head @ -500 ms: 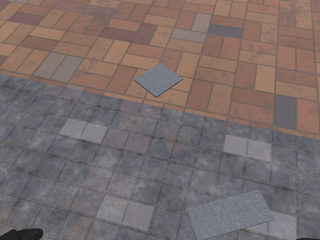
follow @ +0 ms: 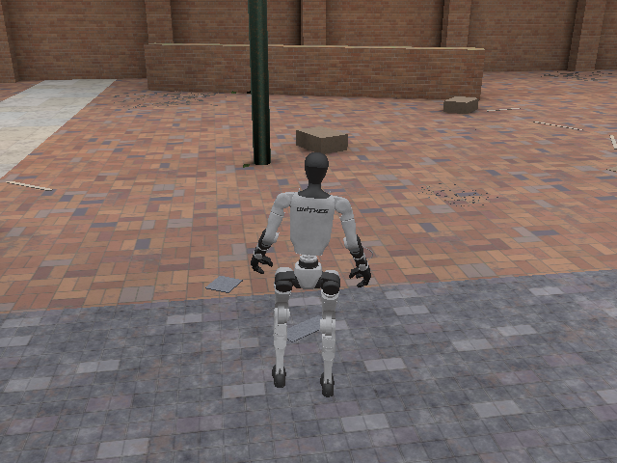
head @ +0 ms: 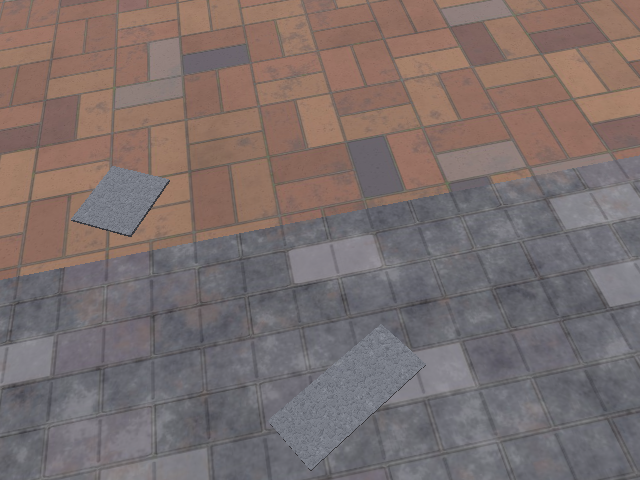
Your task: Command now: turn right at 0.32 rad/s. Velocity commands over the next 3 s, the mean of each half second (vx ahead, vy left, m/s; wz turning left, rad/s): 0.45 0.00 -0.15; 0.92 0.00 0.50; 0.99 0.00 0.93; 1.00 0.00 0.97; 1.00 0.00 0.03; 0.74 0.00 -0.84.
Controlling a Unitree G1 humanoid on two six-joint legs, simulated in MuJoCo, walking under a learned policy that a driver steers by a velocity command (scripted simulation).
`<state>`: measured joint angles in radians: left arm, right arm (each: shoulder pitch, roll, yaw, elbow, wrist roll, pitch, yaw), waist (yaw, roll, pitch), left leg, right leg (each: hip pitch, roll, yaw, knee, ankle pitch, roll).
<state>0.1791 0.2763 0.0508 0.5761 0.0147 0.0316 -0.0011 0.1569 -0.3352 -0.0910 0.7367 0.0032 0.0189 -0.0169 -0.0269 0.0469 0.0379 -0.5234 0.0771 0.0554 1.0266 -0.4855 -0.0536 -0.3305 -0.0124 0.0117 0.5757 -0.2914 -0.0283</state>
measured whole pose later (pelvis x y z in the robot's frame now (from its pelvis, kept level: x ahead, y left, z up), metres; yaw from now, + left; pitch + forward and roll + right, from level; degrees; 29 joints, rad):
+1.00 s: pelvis +0.44 +0.01 +0.00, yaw +15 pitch +2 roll -2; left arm 0.28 0.29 0.05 0.76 0.04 -0.08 0.00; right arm 0.27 -0.33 -0.07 0.77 -0.02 -0.02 0.05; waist 0.00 0.04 0.00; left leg -0.56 0.06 0.00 1.26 -0.26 0.09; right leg -0.21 -0.02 -0.15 0.46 -0.28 0.00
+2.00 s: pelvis +1.19 +0.50 +0.00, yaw +70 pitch +1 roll -4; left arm 0.48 0.34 0.06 0.88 0.03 -0.10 0.00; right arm 0.01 -0.36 -0.04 0.60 -0.03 0.01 0.08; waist 0.07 0.06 0.02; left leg -0.79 0.06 0.02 1.11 -0.10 0.10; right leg 0.05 0.01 -0.23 0.29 -0.35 0.02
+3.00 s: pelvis +1.50 +1.38 -0.03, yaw +40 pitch +2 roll +1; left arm 0.40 0.33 0.08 0.79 -0.02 0.00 0.04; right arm -0.05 -0.26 0.00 0.54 -0.02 -0.11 -0.03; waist 0.10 0.01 0.05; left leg -0.52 -0.03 -0.13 0.46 -0.03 -0.05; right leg -0.21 0.19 0.26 0.95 -0.62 -0.02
